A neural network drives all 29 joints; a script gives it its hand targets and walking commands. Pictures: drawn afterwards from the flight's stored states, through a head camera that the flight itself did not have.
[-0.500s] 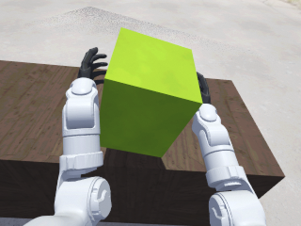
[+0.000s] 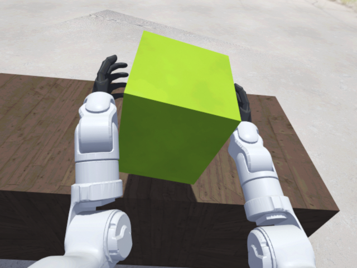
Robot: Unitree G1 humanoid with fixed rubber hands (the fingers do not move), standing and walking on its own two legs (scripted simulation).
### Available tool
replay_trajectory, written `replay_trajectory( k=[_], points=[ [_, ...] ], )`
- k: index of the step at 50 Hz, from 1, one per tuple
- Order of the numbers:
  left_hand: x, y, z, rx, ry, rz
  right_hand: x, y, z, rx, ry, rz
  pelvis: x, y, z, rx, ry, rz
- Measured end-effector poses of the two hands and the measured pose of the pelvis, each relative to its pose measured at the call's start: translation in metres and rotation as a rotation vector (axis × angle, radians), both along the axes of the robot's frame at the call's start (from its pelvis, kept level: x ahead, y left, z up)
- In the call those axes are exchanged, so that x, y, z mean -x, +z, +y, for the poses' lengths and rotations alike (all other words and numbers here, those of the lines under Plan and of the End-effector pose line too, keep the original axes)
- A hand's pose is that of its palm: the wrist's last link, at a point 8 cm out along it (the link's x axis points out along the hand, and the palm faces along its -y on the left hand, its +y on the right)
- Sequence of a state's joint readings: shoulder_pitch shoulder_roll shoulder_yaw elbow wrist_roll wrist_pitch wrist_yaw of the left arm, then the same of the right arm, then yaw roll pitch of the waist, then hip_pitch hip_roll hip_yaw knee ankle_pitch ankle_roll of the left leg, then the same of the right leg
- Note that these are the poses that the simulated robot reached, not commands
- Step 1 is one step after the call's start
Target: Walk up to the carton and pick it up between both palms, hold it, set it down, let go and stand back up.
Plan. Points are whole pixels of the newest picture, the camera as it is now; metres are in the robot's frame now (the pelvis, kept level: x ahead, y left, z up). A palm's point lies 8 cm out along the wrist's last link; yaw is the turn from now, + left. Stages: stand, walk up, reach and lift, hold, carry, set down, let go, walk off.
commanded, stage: set down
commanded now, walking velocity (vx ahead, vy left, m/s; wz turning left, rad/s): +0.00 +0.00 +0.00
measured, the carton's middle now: (170, 114) +0.41 +0.02 +0.16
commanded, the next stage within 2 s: none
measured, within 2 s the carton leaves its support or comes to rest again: neither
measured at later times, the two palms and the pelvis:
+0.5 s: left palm (113, 106) +0.40 +0.15 +0.19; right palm (235, 125) +0.40 -0.13 +0.15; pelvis +0.03 +0.00 +0.00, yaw +0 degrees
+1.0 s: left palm (120, 114) +0.41 +0.14 +0.16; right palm (237, 129) +0.41 -0.15 +0.13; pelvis +0.03 +0.00 +0.00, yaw +0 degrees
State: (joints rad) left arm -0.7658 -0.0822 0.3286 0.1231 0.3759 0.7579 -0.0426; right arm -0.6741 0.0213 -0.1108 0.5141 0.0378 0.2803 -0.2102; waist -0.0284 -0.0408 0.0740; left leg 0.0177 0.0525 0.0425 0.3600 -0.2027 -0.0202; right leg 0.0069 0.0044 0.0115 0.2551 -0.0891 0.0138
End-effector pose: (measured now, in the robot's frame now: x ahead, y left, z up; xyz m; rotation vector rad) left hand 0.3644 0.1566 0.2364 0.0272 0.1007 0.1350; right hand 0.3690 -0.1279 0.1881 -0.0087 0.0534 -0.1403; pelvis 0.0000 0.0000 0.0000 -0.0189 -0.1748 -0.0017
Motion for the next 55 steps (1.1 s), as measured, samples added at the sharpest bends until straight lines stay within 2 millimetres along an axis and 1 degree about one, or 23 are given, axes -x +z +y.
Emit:
replay_trajectory(
  k=[4,7,13,17,24,34,43,55],
  points=[
    [-0.005,0.006,-0.001,-0.012,-0.012,-0.051,-0.005,0.007,-0.001,-0.023,-0.008,-0.053,-0.004,0.000,0.001,0.000,0.001,0.002],
    [-0.011,0.004,-0.003,-0.029,-0.026,-0.068,-0.009,0.007,-0.003,-0.048,-0.016,-0.081,-0.008,0.000,0.001,-0.002,0.002,0.000],
    [-0.027,-0.015,-0.005,-0.037,-0.045,-0.040,-0.019,-0.009,-0.007,-0.053,-0.031,-0.092,-0.014,0.001,0.001,-0.002,0.004,0.003],
    [-0.033,-0.030,-0.005,-0.049,-0.044,-0.031,-0.025,-0.022,-0.007,-0.046,-0.030,-0.089,-0.019,0.001,0.002,-0.002,0.004,0.011],
    [-0.036,-0.049,-0.004,-0.073,-0.028,-0.017,-0.032,-0.038,-0.006,-0.020,-0.017,-0.077,-0.028,0.002,0.001,0.001,0.004,0.022],
    [-0.039,-0.055,-0.006,-0.076,-0.027,-0.007,-0.035,-0.043,-0.008,-0.006,-0.017,-0.067,-0.031,0.002,0.001,0.002,0.004,0.027],
    [-0.043,-0.071,-0.011,-0.090,-0.040,0.036,-0.035,-0.057,-0.014,-0.024,-0.025,-0.025,-0.031,0.002,0.001,0.002,0.005,0.027],
    [-0.051,-0.087,-0.015,-0.103,-0.034,0.064,-0.046,-0.062,-0.019,-0.047,-0.012,0.002,-0.036,0.002,-0.001,0.000,0.005,0.050]
  ],
)
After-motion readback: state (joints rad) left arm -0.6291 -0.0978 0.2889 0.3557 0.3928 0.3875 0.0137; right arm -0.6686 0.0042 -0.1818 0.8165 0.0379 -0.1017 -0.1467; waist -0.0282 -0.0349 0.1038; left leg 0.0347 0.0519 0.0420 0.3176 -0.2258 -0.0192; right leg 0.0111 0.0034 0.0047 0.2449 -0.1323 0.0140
